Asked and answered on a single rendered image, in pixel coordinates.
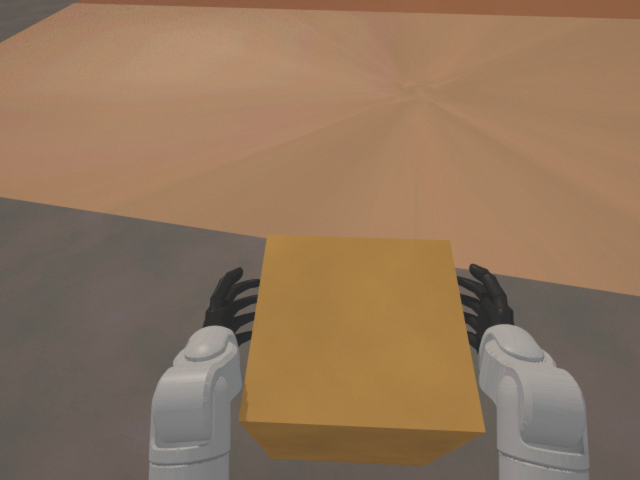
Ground left robot forearm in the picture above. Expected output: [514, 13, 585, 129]
[149, 326, 242, 480]

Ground robot left hand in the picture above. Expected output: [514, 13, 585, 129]
[203, 267, 260, 347]

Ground robot right hand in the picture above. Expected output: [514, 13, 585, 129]
[457, 264, 515, 353]

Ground carton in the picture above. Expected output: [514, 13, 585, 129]
[238, 235, 486, 466]

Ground right robot forearm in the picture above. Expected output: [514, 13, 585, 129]
[478, 324, 590, 480]

